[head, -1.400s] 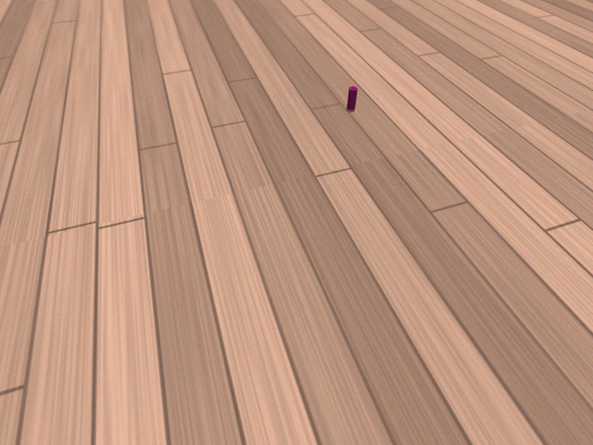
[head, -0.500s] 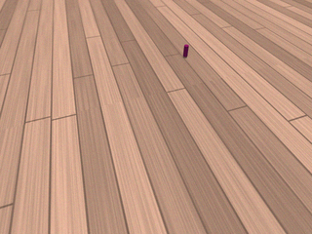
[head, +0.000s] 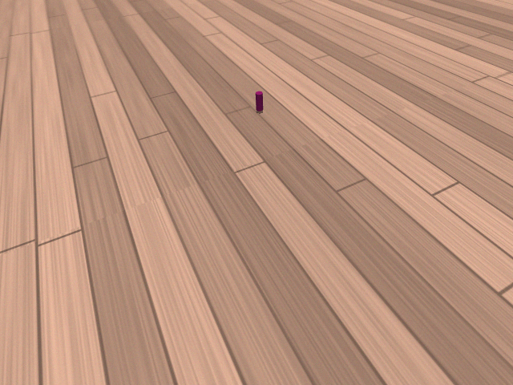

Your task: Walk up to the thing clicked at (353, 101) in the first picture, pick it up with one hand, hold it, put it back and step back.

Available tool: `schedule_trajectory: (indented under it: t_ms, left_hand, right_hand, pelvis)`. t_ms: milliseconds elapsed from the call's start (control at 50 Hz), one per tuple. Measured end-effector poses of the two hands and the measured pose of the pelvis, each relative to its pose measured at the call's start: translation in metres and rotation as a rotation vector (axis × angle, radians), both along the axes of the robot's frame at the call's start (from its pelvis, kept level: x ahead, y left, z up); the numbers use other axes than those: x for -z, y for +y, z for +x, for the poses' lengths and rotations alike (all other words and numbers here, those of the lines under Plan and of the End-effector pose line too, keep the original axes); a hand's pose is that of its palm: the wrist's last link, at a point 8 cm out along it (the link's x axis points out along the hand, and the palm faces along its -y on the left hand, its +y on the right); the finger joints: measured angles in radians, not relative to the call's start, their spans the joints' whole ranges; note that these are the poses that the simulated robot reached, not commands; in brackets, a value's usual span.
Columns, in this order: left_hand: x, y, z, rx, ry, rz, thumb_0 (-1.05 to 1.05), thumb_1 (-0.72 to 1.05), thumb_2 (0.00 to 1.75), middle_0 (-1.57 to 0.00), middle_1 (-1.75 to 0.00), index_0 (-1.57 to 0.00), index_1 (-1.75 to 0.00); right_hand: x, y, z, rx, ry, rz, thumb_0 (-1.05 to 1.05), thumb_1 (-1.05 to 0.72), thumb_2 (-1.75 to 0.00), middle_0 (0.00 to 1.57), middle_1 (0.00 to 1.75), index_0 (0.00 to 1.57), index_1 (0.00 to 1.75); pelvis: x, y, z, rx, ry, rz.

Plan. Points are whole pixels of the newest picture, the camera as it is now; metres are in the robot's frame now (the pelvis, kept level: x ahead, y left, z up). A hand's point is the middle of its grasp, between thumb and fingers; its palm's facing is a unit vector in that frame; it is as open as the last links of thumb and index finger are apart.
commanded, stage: walk up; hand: left
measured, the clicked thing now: (259, 101) +2.14 -0.01 -0.71
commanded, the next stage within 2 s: none
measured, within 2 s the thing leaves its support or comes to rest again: neither
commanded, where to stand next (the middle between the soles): +1.79 -0.18 m, yaw -7 degrees
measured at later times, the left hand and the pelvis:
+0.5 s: hand (145, 330) +0.29 +0.25 -0.17, palm faces -0.05 -0.94 -0.34, open 7.4 cm; pelvis +0.27 -0.03 -0.02, yaw -4 degrees
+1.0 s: hand (206, 163) +0.75 +0.16 -0.12, palm faces -0.14 -0.90 -0.42, open 7.4 cm; pelvis +0.57 -0.10 -0.02, yaw -7 degrees
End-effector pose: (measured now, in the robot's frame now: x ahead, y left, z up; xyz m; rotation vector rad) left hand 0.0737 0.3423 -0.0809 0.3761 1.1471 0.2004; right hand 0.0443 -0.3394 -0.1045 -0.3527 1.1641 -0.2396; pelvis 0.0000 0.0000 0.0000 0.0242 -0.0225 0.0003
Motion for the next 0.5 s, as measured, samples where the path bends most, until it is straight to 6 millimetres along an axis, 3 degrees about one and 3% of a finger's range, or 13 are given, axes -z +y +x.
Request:
schedule_trajectory:
  t_ms: [80, 120, 220, 320, 420, 500]
  left_hand:
    - [0.001, -0.017, 0.048, 0.016, -0.069, 0.062, 0.00, 0.91, 0.89, -0.20, -0.30, -0.20, -0.30]
    - [0.002, -0.029, 0.060, -0.001, -0.108, 0.066, 0.00, 0.91, 0.89, -0.20, -0.30, -0.20, -0.30]
    - [0.000, -0.057, 0.073, -0.026, -0.055, 0.022, 0.00, 0.91, 0.89, -0.21, -0.30, -0.20, -0.30]
    - [0.011, -0.069, 0.099, -0.028, 0.019, -0.017, 0.00, 0.91, 0.89, -0.21, -0.30, -0.20, -0.30]
    - [0.031, -0.064, 0.153, -0.021, 0.051, -0.049, 0.00, 0.90, 0.89, -0.21, -0.30, -0.20, -0.30]
    - [0.055, -0.048, 0.212, -0.011, 0.079, -0.055, 0.00, 0.90, 0.89, -0.21, -0.30, -0.20, -0.30]
  right_hand:
    - [0.021, -0.042, 0.026, 0.024, 0.021, -0.019, 0.01, -0.90, -0.90, 0.21, 0.30, 0.20, 0.30]
    - [0.025, -0.050, 0.049, 0.019, 0.034, -0.018, 0.01, -0.91, -0.90, 0.21, 0.30, 0.20, 0.30]
    - [0.007, -0.043, 0.126, -0.036, -0.047, 0.043, 0.02, -0.91, -0.90, 0.20, 0.30, 0.20, 0.30]
    - [-0.011, -0.032, 0.198, -0.083, -0.104, 0.072, 0.01, -0.91, -0.90, 0.21, 0.30, 0.20, 0.30]
    - [-0.017, -0.025, 0.271, -0.104, -0.103, 0.041, 0.01, -0.91, -0.90, 0.21, 0.30, 0.20, 0.30]
    - [-0.013, -0.017, 0.336, -0.102, -0.139, -0.004, 0.01, -0.91, -0.90, 0.21, 0.30, 0.20, 0.30]
  pelvis:
    - [0.020, -0.029, 0.036, 0.013, -0.015, -0.024]
    - [0.021, -0.038, 0.051, 0.012, -0.014, -0.038]
    - [0.003, -0.048, 0.093, 0.029, -0.021, -0.051]
    - [-0.003, -0.053, 0.144, 0.051, -0.010, -0.056]
    - [0.005, -0.046, 0.207, 0.057, 0.002, -0.072]
    - [0.021, -0.033, 0.267, 0.064, 0.007, -0.046]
